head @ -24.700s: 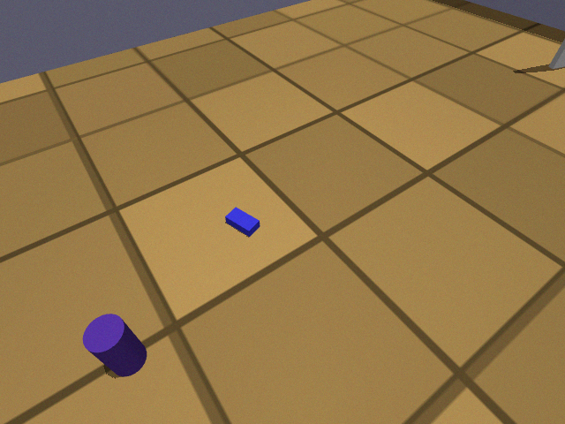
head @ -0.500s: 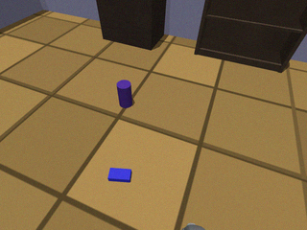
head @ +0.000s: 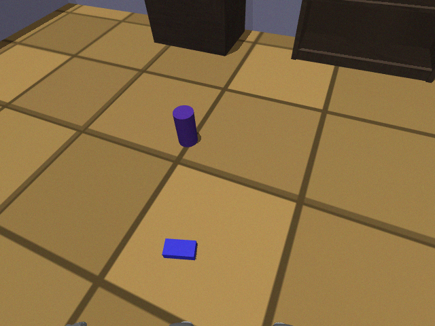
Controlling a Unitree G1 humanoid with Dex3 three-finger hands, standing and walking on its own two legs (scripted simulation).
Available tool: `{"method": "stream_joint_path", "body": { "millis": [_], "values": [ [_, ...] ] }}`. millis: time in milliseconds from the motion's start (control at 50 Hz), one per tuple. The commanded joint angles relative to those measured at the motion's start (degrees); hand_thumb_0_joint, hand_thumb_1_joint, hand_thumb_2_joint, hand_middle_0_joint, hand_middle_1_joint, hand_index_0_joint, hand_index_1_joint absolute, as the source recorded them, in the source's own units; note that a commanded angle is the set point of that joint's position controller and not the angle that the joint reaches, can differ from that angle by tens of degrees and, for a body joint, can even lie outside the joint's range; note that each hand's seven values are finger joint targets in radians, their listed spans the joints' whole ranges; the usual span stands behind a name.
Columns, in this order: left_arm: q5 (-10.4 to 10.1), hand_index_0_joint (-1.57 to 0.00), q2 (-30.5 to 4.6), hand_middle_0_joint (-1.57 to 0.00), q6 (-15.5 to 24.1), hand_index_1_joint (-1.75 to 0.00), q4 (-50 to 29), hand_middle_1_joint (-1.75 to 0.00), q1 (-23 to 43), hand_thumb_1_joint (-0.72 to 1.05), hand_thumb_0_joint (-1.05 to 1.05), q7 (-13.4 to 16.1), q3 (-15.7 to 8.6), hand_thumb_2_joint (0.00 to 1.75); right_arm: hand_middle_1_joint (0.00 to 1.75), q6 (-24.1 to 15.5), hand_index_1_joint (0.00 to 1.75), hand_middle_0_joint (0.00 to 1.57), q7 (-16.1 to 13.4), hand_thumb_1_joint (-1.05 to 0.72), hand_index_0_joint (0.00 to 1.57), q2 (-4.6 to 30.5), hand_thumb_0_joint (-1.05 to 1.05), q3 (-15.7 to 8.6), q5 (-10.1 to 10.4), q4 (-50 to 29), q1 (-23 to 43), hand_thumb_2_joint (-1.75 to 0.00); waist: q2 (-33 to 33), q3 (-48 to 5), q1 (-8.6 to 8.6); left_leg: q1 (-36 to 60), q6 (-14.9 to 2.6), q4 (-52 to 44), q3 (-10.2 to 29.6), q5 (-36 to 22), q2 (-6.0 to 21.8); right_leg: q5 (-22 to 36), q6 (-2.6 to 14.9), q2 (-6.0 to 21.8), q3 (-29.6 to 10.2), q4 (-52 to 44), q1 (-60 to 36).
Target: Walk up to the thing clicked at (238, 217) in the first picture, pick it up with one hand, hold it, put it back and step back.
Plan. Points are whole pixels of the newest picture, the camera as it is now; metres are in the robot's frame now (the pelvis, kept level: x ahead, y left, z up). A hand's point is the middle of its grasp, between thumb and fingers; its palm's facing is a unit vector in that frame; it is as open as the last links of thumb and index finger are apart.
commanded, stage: walk up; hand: left
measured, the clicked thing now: (180, 249) +0.53 +0.23 -0.73
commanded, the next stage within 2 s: stand in 1.34 s
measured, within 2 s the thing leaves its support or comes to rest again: neither
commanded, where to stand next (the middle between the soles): +0.12 +0.01 m, yaw -2 degrees
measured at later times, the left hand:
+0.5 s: hand out of the picture +0.05 +0.28 -0.13, palm faces +0.01 -0.93 -0.36, open 7.4 cm
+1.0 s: hand out of the picture +0.13 +0.25 -0.12, palm faces -0.01 -0.94 -0.33, open 7.4 cm
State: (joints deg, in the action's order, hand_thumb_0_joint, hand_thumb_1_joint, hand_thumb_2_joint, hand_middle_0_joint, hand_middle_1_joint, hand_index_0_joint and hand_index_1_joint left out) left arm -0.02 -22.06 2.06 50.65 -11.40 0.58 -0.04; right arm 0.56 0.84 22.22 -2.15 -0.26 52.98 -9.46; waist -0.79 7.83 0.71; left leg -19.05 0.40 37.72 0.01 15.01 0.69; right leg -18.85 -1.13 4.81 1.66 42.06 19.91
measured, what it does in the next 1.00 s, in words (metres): stands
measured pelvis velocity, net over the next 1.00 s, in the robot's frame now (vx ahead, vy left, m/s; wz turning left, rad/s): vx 0.03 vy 0.00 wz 0.01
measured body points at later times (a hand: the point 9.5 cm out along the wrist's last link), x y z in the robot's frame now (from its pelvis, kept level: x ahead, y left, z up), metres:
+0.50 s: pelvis +0.01 +0.01 +0.02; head +0.03 +0.01 +0.47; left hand +0.05 +0.32 -0.11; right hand +0.13 -0.28 -0.11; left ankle +0.05 +0.14 -0.72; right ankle +0.04 -0.13 -0.72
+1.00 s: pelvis +0.03 +0.00 +0.03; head +0.05 +0.00 +0.48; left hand +0.13 +0.30 -0.10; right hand +0.11 -0.30 -0.10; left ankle +0.05 +0.14 -0.72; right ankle +0.04 -0.13 -0.72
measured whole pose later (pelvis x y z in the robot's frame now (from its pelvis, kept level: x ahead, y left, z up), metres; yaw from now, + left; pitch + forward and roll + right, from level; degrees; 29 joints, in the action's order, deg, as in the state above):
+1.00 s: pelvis +0.03 +0.00 +0.03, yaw +1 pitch -2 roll +0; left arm 0.2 -19.5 0.8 65.4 -2.5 -0.6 -0.5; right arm 0.3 1.1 20.6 -0.2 -0.2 66.3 -3.8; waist -0.2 3.7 -0.5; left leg -9.8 1.6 20.6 1.1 9.0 1.6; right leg -10.1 -1.8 2.8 2.6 20.2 8.1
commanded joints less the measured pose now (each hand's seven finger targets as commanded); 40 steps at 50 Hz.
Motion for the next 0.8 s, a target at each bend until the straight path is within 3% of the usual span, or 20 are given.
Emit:
{"method": "stream_joint_path", "body": {
  "millis": [0,20,60,100,140,200,340,460,560,660,780],
  "values": [
    [-1.04,-0.2,-11.33,-0.2,-0.5,-0.3,-1.23,-0.3,-1.24,0.9,0.0,1.0,-3.13,0.9,0.3,-2.18,0.3,0.2,-0.92,-0.9,0.2,16.44,0.0,-3.74,0.13,-2.54,1.7,-0.9,-6.21,-10.56,0.98,1.49,-10.71,-14.49,19.31,-2.74,15.53,-6.32,2.65,-3.08,-0.34,-1.06,-1.91],
    [-0.6,-0.2,-12.14,-0.2,-0.49,-0.3,1.3,-0.3,-2.25,0.9,0.0,1.17,-3.54,0.9,0.3,-1.95,0.3,0.2,-0.65,-0.9,0.2,15.82,0.0,-3.33,0.39,-2.2,4.95,-0.9,-7.09,-9.19,2.25,-4.85,-11.02,-14.75,18.95,0.27,15.39,-6.47,2.79,-2.13,-1.57,-1.13,-8.34],
    [-0.22,-0.2,-12.07,-0.2,-0.01,-0.3,2.61,-0.3,-0.93,0.9,0.0,0.63,-3.45,0.9,0.3,-1.67,0.3,0.2,-0.51,-0.9,0.2,12.64,0.0,-1.86,0.24,-1.31,6.02,-0.9,-5.88,-8.52,2.13,-4.8,-6.2,-12.52,10.58,0.82,9.08,-1.16,3.32,-0.55,-3.55,-10.05,-9.01],
    [-0.14,-0.2,-13.21,-0.2,0.33,-0.3,3.36,-0.3,1.03,0.9,0.0,0.33,-3.44,0.9,0.3,-1.82,0.3,0.2,-0.47,-0.9,0.2,11.48,0.0,-1.29,0.36,-0.21,6.09,-0.9,-6.72,-8.0,1.18,-2.2,-3.31,-10.98,8.13,1.6,6.0,2.84,4.16,1.66,-6.2,-13.16,-6.78],
    [-0.08,-0.2,-12.85,-0.2,0.2,-0.3,4.46,-0.3,3.25,0.9,0.0,0.18,-2.93,0.9,0.3,-1.64,0.3,0.2,-0.24,-0.9,0.2,11.6,0.0,-1.06,0.26,1.34,6.02,-0.9,-7.32,-6.93,0.28,-0.81,-3.57,-13.98,9.64,7.97,6.72,-1.96,4.11,1.49,-5.83,-15.01,-4.51],
    [-0.17,-0.2,-11.64,-0.2,0.14,-0.3,6.62,-0.3,3.98,0.9,0.0,-0.19,-2.43,0.9,0.3,-1.57,0.3,0.2,-0.06,-0.9,0.2,11.92,0.0,-0.76,-0.07,2.5,7.61,-0.9,-6.78,-5.85,0.75,-1.73,-3.92,-18.46,11.88,13.92,8.18,-2.06,3.01,-0.53,-3.7,-15.93,-6.04],
    [-0.09,-0.2,-11.14,-0.2,0.8,-0.3,10.07,-0.3,6.01,0.9,0.0,-0.56,-2.05,0.9,0.3,-1.92,0.3,0.2,-0.05,-0.9,0.2,11.05,0.0,-0.28,0.41,5.02,8.58,-0.9,-3.32,-8.27,0.07,4.08,-2.57,-18.04,9.29,3.3,6.79,4.02,2.53,1.35,-4.83,-21.53,-8.43],
    [0.06,-0.2,-11.1,-0.2,0.78,-0.3,11.7,-0.3,6.87,0.9,0.0,-0.63,-1.84,0.9,0.3,-1.7,0.3,0.2,-0.1,-0.9,0.2,10.93,0.0,-0.36,0.61,6.73,9.32,-0.9,-0.23,-9.06,-0.28,8.09,-2.08,-18.7,7.65,0.22,6.05,5.5,2.11,2.65,-5.11,-24.88,-8.37],
    [0.15,-0.2,-11.14,-0.2,0.92,-0.3,12.37,-0.3,7.65,0.9,0.0,-0.45,-2.08,0.9,0.3,-1.63,0.3,0.2,-0.14,-0.9,0.2,10.33,0.0,-0.42,0.82,8.24,8.48,-0.9,2.31,-11.17,-0.57,11.69,-1.87,-17.64,6.06,-8.82,5.86,10.64,1.85,3.66,-4.89,-25.72,-10.2],
    [0.21,-0.2,-11.07,-0.2,0.49,-0.3,12.81,-0.3,8.65,0.9,0.0,-0.31,-2.38,0.9,0.3,-1.33,0.3,0.2,-0.22,-0.9,0.2,10.15,0.0,-0.45,0.56,9.2,8.82,-0.9,2.7,-9.49,-0.52,10.49,-1.42,-19.13,6.2,-7.83,5.65,9.0,1.53,3.57,-4.45,-26.35,-10.4],
    [0.31,-0.2,-10.82,-0.2,0.17,-0.3,12.64,-0.3,9.04,0.9,0.0,-0.23,-2.7,0.9,0.3,-1.61,0.3,0.2,-0.41,-0.9,0.2,10.33,0.0,-0.45,0.41,9.57,9.16,-0.9,0.79,-11.55,-0.21,10.82,-1.48,-19.57,5.72,-12.45,6.24,13.91,1.42,3.54,-3.46,-25.16,-13.85]
  ]
}}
